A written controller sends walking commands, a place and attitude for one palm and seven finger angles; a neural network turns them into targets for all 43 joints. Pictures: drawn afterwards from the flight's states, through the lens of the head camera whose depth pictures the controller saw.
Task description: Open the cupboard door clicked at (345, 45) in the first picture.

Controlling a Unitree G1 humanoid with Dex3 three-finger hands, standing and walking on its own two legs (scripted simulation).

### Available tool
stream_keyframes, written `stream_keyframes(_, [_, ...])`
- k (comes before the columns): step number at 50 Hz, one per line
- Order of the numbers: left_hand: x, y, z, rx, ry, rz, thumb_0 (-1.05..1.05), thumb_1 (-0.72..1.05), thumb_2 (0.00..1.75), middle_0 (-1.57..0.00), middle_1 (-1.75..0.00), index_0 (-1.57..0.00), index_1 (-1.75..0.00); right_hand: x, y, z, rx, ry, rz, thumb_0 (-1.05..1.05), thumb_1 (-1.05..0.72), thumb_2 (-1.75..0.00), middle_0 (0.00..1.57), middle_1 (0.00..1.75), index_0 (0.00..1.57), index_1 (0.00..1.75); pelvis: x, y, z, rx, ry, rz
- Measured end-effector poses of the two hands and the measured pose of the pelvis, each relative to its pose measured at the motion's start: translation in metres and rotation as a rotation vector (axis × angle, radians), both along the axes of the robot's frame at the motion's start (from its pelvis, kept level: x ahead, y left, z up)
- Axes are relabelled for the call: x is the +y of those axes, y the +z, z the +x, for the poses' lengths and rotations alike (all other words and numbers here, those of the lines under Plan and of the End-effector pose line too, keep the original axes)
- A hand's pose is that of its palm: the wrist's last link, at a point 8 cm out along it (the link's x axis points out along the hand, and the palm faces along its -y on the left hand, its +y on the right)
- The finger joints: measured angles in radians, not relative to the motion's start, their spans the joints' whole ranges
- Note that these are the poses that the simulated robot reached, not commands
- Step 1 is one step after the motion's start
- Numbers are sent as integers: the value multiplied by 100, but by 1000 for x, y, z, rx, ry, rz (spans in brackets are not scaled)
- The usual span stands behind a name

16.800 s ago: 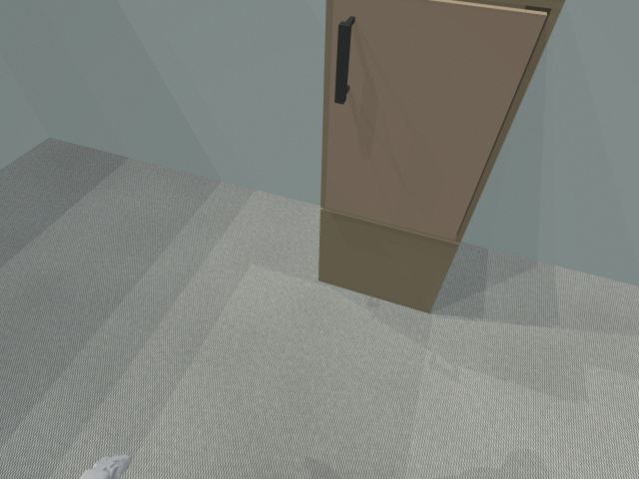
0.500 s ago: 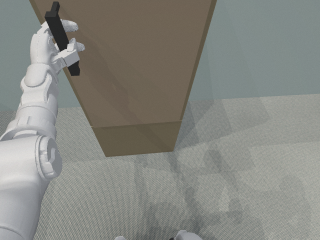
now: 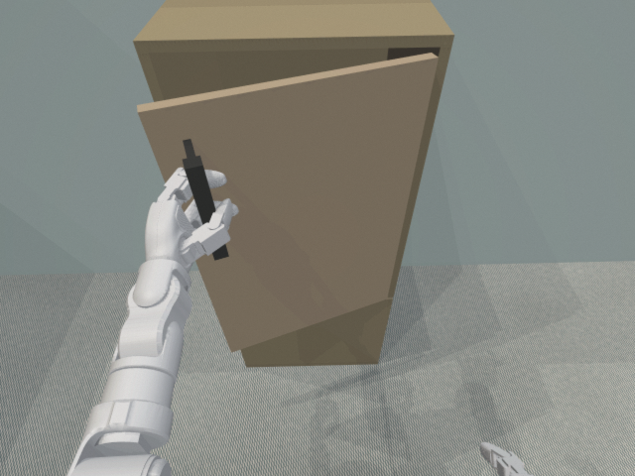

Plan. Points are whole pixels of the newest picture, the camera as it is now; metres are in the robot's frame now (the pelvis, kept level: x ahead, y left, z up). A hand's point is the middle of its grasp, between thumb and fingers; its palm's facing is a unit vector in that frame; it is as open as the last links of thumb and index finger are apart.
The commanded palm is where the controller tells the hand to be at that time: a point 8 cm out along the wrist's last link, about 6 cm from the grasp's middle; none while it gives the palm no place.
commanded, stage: pull the door open along its arc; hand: left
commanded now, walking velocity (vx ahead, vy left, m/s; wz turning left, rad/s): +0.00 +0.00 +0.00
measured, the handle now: (205, 202) +0.44 +0.15 +0.13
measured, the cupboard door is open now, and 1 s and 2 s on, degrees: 20 40 44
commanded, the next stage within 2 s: open thumb and fingers to let go in 0.54 s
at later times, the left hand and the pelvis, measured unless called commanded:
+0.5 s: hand (287, 284) +0.30 +0.04 +0.14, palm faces +0.36 -0.93 +0.00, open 6.0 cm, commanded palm +0.23 +0.07 +0.13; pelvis -0.01 -0.04 +0.00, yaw +5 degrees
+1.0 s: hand (279, 286) +0.30 +0.05 +0.14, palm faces +0.38 -0.93 +0.00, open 9.3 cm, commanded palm +0.25 +0.07 +0.13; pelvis -0.01 -0.03 +0.01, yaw +5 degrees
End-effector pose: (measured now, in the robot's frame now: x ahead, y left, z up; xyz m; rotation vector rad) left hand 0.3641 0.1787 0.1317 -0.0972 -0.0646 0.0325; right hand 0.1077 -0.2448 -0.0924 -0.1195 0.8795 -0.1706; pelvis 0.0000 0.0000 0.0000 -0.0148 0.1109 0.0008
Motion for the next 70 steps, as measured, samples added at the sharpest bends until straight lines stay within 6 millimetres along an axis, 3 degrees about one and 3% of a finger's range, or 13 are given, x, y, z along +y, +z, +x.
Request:
stream_keyframes(6, [-27,1,-36,35,175,-21,0,68,72,-37,-136,-38,-133,12,17,51,-117,111,5,1,-90,-90,20,30,20,30,-8,2,-7,-40,25,8])
stream_keyframes(12, [-53,5,-62,77,332,9,-1,69,75,-36,-134,-37,-133,22,24,75,-152,187,17,1,-90,-90,20,30,20,30,-19,3,-11,-72,53,13])
stream_keyframes(18, [-76,7,-82,89,401,46,-1,71,77,-34,-134,-36,-133,23,17,74,-111,213,35,1,-90,-90,20,30,20,30,-29,4,-11,-101,73,17])
stream_keyframes(29, [-110,7,-118,66,293,89,-1,70,75,-35,-134,-34,-133,6,5,60,-47,193,58,1,-90,-90,20,30,20,30,-41,5,-7,-145,82,20])
stream_keyframes(35, [-111,7,-114,80,324,86,-1,70,78,-36,-134,-36,-133,3,6,66,-46,210,34,1,-90,-90,20,30,20,30,-43,5,-10,-159,96,19])
stream_keyframes(41, [-99,7,-104,91,378,70,0,60,77,-37,-133,-37,-132,9,11,74,-58,227,22,1,-90,-90,20,30,20,30,-41,6,-13,-149,96,22])
stream_keyframes(47, [-92,6,-107,78,368,79,1,35,66,-36,-130,-37,-129,20,15,77,-73,232,31,1,-90,-90,20,30,20,30,-35,6,-12,-146,94,20])
stream_keyframes(57, [-88,6,-107,76,331,80,0,-22,42,-32,-123,-32,-122,40,11,68,-60,235,43,1,-90,-90,20,30,20,30,-20,5,-16,-152,89,14])
stream_keyframes(63, [-88,6,-107,75,321,89,0,-41,34,-30,-109,-29,-108,48,9,60,-48,235,55,1,-90,-90,20,30,20,30,-14,4,-20,-152,83,10])
stream_keyframes(70, [-92,7,-109,78,304,93,-1,-48,31,-25,-82,-25,-81,51,6,52,-33,238,63,1,-90,-90,20,30,20,30,-11,3,-26,-152,79,8])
